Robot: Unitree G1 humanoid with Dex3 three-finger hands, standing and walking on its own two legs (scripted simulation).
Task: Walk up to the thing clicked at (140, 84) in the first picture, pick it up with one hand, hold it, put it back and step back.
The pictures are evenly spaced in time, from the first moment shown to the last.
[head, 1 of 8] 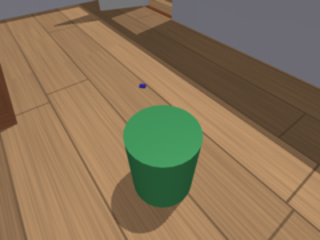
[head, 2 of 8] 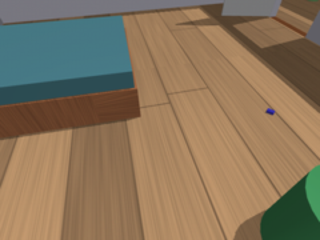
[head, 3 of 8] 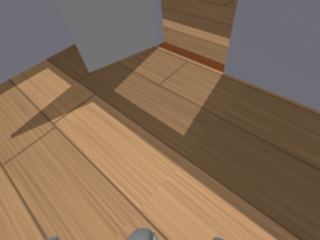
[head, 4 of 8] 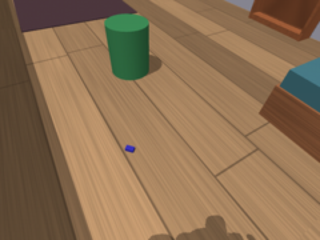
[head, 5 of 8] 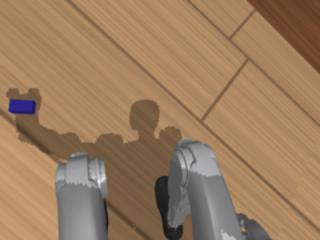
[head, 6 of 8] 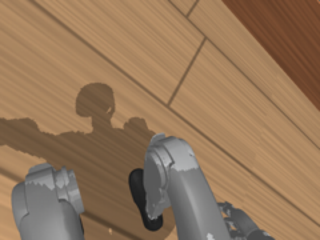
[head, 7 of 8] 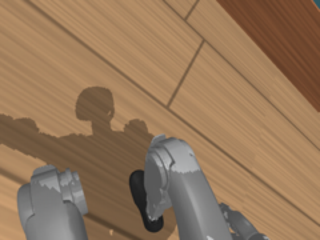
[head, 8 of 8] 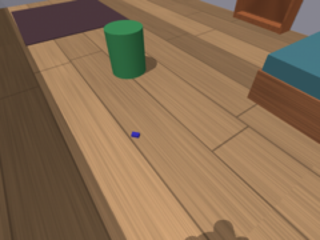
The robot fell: no
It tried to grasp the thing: no
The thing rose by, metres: 0.00
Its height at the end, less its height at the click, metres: +0.00
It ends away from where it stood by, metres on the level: 0.00
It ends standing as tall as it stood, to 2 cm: yes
